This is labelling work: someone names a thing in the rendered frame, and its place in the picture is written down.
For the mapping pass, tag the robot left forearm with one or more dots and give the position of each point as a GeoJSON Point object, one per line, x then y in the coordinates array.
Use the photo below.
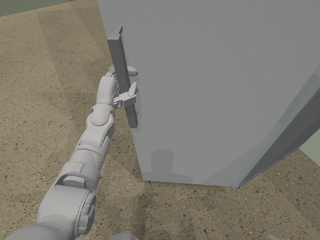
{"type": "Point", "coordinates": [83, 169]}

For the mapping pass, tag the robot left upper arm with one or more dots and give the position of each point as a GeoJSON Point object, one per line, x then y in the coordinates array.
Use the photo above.
{"type": "Point", "coordinates": [67, 212]}

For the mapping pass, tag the handle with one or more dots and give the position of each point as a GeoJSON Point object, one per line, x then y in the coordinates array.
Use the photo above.
{"type": "Point", "coordinates": [120, 66]}

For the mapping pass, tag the fridge door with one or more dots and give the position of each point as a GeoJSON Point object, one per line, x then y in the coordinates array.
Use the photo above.
{"type": "Point", "coordinates": [214, 77]}

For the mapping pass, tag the robot left hand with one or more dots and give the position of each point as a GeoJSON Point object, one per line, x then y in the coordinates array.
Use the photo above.
{"type": "Point", "coordinates": [108, 90]}

